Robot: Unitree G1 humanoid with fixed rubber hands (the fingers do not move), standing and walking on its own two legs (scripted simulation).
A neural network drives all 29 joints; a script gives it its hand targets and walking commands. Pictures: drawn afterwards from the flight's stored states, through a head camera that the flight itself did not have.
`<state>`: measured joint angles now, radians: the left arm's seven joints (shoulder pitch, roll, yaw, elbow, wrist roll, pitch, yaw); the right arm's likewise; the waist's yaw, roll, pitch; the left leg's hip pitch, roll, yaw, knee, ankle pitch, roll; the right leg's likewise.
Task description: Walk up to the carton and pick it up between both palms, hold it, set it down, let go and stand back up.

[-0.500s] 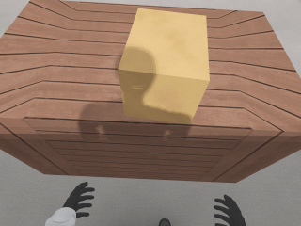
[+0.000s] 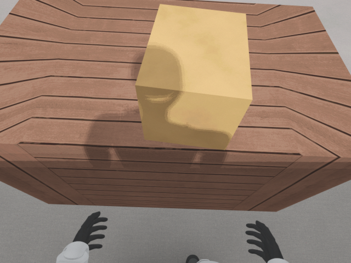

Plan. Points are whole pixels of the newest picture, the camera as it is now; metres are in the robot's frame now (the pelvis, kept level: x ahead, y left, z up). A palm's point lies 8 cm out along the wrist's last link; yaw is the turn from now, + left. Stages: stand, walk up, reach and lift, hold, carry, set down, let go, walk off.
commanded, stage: set down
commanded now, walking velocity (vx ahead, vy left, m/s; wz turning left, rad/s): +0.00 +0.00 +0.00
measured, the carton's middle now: (193, 78) +0.54 -0.03 +0.06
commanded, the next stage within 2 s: let go in 0.66 s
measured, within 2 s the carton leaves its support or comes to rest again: neither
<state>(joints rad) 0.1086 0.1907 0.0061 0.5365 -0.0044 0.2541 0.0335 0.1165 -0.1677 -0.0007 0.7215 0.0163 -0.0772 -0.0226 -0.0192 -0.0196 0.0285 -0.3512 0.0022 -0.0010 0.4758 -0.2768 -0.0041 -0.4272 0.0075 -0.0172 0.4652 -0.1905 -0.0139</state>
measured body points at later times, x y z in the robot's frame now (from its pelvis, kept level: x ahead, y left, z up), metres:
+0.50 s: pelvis +0.00 +0.02 +0.01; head +0.02 +0.04 +0.46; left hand +0.16 +0.22 -0.10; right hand +0.14 -0.22 -0.10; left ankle -0.03 +0.12 -0.74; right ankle +0.02 -0.11 -0.74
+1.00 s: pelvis -0.01 -0.01 +0.00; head +0.02 +0.00 +0.45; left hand +0.15 +0.22 -0.12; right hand +0.14 -0.23 -0.13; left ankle -0.03 +0.12 -0.74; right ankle +0.02 -0.11 -0.74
